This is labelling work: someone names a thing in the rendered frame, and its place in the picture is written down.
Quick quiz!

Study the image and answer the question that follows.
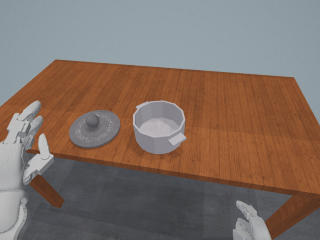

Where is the robot left forearm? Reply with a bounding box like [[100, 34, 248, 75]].
[[0, 189, 31, 240]]

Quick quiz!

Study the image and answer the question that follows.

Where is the robot right hand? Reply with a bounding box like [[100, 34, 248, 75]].
[[233, 200, 272, 240]]

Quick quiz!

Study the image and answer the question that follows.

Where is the table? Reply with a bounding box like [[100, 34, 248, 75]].
[[0, 59, 320, 240]]

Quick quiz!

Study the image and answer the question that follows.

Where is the lid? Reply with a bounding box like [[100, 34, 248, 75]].
[[69, 110, 121, 149]]

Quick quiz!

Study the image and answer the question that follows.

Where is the knob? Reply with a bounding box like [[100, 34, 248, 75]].
[[85, 114, 100, 128]]

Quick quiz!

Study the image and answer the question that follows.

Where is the robot left hand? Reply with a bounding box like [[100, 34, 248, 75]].
[[0, 100, 54, 191]]

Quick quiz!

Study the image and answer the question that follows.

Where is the pot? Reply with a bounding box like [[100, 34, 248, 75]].
[[133, 100, 187, 154]]

